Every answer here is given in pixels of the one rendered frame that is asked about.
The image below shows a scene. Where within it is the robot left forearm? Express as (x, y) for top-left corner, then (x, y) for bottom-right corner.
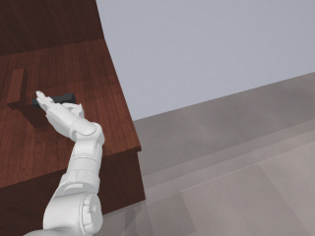
(42, 118), (105, 229)

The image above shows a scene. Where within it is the counter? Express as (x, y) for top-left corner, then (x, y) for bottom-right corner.
(0, 0), (146, 236)

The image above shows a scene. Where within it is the robot left hand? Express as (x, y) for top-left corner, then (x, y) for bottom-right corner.
(36, 90), (85, 139)

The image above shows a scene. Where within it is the left robot upper arm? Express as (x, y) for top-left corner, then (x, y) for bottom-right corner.
(24, 191), (103, 236)

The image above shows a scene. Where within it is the tap lever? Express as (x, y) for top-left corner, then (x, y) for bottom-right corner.
(31, 92), (76, 109)

